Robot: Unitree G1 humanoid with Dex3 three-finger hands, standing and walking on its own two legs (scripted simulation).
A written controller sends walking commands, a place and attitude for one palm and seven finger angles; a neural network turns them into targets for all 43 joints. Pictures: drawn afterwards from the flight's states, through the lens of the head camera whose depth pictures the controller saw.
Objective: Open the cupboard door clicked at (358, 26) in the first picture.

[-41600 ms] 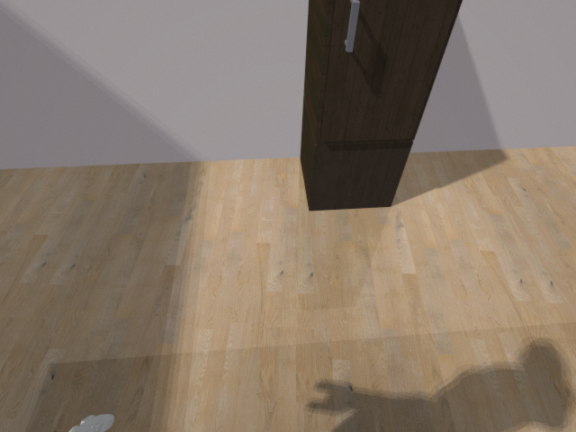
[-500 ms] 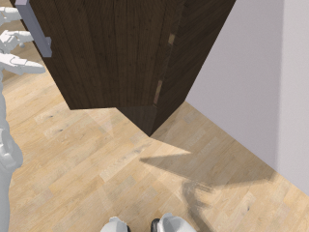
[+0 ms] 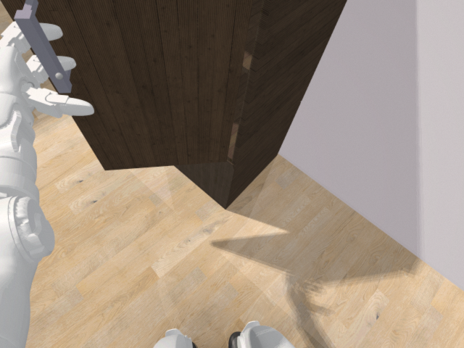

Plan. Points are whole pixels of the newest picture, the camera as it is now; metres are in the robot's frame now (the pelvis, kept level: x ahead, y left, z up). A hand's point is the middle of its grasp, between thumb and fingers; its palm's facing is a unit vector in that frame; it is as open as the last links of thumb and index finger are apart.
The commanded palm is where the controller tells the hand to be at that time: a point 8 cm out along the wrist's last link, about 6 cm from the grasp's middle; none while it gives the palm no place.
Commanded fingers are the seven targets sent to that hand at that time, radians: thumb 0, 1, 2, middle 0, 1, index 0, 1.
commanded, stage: slide the fingers in behind the handle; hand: left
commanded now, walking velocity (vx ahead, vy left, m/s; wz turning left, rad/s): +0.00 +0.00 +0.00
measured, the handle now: (49, 48) +0.59 +0.23 +0.13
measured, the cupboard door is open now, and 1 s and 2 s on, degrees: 49 49 70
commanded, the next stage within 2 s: close the thumb around the handle in 0.44 s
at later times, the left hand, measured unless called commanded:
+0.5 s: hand (55, 76) +0.53 +0.22 +0.12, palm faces +0.03 -1.00 +0.00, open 14.0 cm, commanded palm +0.51 +0.26 +0.12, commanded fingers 0.00 -0.50 0.30 -0.30 -1.20 -0.30 -1.20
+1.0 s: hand (61, 74) +0.54 +0.21 +0.12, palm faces +0.03 -1.00 +0.00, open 8.3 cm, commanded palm +0.52 +0.25 +0.12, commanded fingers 0.00 0.84 0.88 -0.40 -1.34 -0.40 -1.34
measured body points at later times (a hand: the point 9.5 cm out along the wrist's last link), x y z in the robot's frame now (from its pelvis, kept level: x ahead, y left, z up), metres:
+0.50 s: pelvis +0.00 +0.00 +0.00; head +0.12 +0.02 +0.43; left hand +0.53 +0.27 +0.12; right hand -0.04 -0.27 -0.10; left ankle -0.01 +0.07 -0.70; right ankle -0.01 -0.10 -0.70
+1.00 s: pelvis +0.00 +0.01 +0.00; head +0.13 +0.03 +0.43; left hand +0.53 +0.26 +0.12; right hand -0.04 -0.25 -0.10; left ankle -0.01 +0.08 -0.70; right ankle -0.01 -0.10 -0.70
